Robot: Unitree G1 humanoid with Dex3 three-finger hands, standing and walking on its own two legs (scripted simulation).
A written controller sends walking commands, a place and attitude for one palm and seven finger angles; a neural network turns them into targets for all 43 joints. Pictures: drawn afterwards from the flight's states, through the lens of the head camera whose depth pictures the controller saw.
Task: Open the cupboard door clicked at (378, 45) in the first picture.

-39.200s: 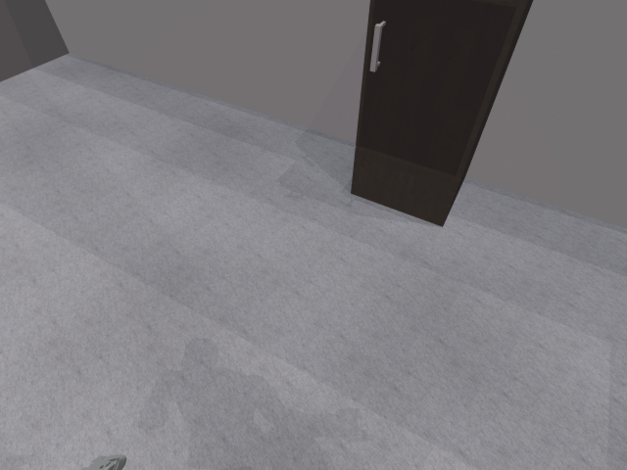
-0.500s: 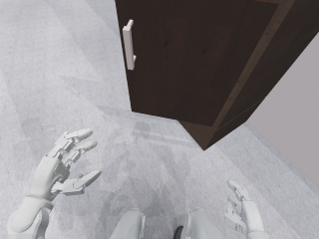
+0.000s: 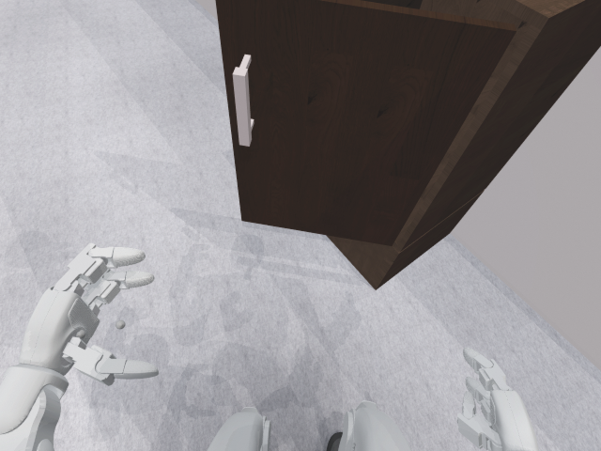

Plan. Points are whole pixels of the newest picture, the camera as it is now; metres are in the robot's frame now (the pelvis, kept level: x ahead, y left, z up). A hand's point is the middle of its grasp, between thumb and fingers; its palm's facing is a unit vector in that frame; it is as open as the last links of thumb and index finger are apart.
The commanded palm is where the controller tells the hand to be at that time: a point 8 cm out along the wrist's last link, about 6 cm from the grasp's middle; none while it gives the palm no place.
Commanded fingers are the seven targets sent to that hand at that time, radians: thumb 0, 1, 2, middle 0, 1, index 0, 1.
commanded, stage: raise the hand with hooked fingers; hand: left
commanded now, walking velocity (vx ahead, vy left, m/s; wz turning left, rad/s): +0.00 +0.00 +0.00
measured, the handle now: (245, 102) +0.64 +0.14 +0.04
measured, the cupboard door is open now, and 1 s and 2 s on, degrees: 44 44 44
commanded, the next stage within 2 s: move the hooked fingers beside the handle in 0.94 s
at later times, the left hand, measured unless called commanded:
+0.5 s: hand (92, 279) +0.29 +0.27 +0.05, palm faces -0.08 -1.00 -0.06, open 13.9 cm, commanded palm +0.27 +0.31 +0.06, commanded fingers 0.00 -0.50 0.30 -0.30 -1.20 -0.30 -1.20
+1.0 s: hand (102, 284) +0.29 +0.26 +0.05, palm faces -0.08 -1.00 -0.05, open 13.9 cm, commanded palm +0.27 +0.30 +0.06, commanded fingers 0.00 -0.50 0.30 -0.30 -1.20 -0.30 -1.20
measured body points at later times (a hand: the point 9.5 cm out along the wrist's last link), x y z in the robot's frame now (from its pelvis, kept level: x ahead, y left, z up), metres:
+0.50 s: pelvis +0.01 -0.01 +0.01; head +0.10 +0.02 +0.44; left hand +0.29 +0.32 +0.06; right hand +0.17 -0.26 -0.07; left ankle -0.01 +0.07 -0.65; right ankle +0.06 -0.13 -0.65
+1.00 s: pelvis +0.01 -0.01 +0.01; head +0.10 +0.01 +0.45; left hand +0.29 +0.31 +0.06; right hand +0.17 -0.26 -0.07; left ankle -0.01 +0.07 -0.65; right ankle +0.06 -0.13 -0.65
